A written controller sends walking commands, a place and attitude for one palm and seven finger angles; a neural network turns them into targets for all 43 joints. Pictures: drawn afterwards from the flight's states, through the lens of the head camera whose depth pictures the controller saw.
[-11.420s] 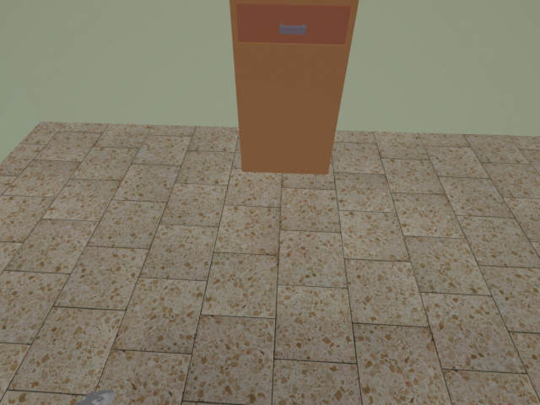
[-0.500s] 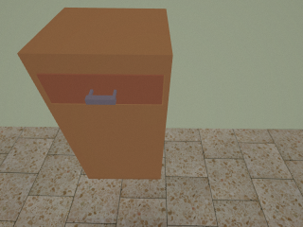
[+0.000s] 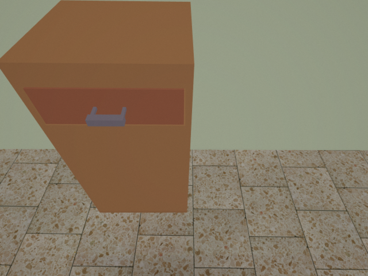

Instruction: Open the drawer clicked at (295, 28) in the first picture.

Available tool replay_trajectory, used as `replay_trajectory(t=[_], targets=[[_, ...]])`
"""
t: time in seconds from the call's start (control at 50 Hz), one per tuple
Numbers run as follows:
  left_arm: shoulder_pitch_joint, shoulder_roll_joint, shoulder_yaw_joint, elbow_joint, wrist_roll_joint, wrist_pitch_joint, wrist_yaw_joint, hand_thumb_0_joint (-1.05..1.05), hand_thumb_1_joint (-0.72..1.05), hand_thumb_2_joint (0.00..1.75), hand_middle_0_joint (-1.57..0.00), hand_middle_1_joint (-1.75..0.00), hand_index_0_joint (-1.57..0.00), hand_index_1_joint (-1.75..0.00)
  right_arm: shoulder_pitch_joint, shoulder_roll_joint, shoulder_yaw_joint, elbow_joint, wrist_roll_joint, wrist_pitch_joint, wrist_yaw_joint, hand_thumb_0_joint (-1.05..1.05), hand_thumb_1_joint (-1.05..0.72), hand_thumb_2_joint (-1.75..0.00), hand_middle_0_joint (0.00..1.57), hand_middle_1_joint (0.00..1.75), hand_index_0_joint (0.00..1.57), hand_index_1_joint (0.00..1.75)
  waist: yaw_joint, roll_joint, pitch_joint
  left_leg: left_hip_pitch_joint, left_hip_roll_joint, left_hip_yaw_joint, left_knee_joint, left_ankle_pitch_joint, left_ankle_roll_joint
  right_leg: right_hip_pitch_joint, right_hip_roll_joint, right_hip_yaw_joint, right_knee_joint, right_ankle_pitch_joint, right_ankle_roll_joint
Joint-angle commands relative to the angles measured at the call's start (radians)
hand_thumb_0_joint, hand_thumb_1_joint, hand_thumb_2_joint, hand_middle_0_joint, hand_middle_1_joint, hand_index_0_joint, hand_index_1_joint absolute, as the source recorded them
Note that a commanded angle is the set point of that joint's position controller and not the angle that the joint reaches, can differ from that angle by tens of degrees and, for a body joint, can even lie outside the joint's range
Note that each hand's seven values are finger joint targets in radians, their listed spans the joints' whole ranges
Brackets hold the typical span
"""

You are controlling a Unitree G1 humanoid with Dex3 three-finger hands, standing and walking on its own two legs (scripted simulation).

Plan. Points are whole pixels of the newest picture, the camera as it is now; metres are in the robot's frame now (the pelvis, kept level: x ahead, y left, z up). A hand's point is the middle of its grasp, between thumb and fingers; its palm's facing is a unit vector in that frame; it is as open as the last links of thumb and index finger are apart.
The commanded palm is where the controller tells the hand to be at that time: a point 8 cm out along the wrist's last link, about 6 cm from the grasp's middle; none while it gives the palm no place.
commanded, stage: come to a stop and stand still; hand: left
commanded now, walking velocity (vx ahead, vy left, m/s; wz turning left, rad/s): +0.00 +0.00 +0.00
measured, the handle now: (107, 115) +0.53 +0.26 +0.02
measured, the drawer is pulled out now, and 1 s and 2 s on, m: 0.00 0.00 0.00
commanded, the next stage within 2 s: look again from close up in 0.60 s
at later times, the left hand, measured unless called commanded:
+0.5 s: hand out of the picture +0.04 +0.17 -0.17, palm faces +0.03 -0.98 -0.21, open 7.4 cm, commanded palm none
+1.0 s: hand out of the picture +0.03 +0.16 -0.17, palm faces +0.04 -0.98 -0.19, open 7.4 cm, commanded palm none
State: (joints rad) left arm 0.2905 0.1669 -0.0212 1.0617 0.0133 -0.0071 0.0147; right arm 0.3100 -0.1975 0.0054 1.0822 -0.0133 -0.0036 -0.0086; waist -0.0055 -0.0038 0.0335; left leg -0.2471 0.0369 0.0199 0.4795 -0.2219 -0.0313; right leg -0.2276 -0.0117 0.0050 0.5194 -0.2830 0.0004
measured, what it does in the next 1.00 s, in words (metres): stands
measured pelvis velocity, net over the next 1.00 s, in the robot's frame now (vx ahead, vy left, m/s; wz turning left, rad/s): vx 0.04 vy -0.01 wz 0.01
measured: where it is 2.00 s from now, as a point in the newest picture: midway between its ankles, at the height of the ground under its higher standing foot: outside the picture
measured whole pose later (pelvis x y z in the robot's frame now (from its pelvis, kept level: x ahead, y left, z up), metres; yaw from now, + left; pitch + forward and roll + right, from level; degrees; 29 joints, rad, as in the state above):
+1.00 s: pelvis +0.04 -0.01 +0.00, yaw +1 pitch -1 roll +1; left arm 0.29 0.16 0.00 1.11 0.01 -0.02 0.03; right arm 0.26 -0.16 0.01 1.14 -0.01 -0.02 -0.03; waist 0.01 -0.01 0.02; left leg -0.17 0.06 0.01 0.44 -0.25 -0.06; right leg -0.15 0.01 -0.01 0.47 -0.31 -0.02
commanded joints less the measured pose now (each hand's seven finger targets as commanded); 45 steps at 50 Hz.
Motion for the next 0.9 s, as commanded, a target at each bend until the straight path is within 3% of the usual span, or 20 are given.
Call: replay_trajectory(t=[0.0,0.24,0.38,0.62,0.88], targets=[[0.035,0.136,0.032,-0.026,-0.003,-0.019,0.011,0.00,0.90,0.90,-0.20,-0.30,-0.20,-0.30,0.013,-0.080,-0.011,-0.037,0.001,-0.024,-0.010,0.00,-0.90,-0.90,0.20,0.30,0.20,0.30,0.009,0.009,0.006,0.018,0.051,-0.041,-0.081,0.040,0.049,-0.031,-0.075,0.088,-0.139,0.029,-0.035],[0.037,0.116,0.038,0.005,-0.001,-0.023,0.015,0.00,0.90,0.90,-0.20,-0.30,-0.20,-0.30,0.012,-0.068,-0.014,-0.006,0.000,-0.031,-0.022,0.00,-0.90,-0.90,0.20,0.30,0.20,0.30,0.009,0.010,-0.018,0.064,0.065,-0.033,-0.065,0.182,0.046,0.018,-0.076,0.069,-0.105,0.232,-0.038],[0.031,0.113,0.040,0.005,0.002,-0.021,0.018,0.00,0.90,0.90,-0.20,-0.30,-0.20,-0.30,-0.002,-0.071,-0.016,0.000,0.000,-0.029,-0.024,0.00,-0.90,-0.90,0.20,0.30,0.20,0.30,0.010,-0.015,0.015,0.071,0.067,-0.034,-0.073,0.192,0.046,0.005,-0.073,0.066,-0.108,0.240,-0.034],[0.039,0.118,0.043,0.006,0.000,-0.022,0.018,0.00,0.90,0.90,-0.20,-0.30,-0.20,-0.30,-0.018,-0.073,-0.015,0.002,0.000,-0.029,-0.026,0.00,-0.90,-0.90,0.20,0.30,0.20,0.30,0.014,0.001,-0.014,0.101,0.068,-0.030,-0.075,0.216,0.044,0.033,-0.078,0.062,-0.118,0.275,-0.034],[0.049,0.105,0.042,0.013,0.000,-0.020,0.018,0.00,0.90,0.90,-0.20,-0.30,-0.20,-0.30,-0.007,-0.060,-0.013,0.015,0.000,-0.025,-0.028,0.00,-0.90,-0.90,0.20,0.30,0.20,0.30,0.014,-0.007,0.016,0.089,0.062,-0.034,-0.085,0.182,0.041,0.026,-0.075,0.063,-0.138,0.241,-0.036]])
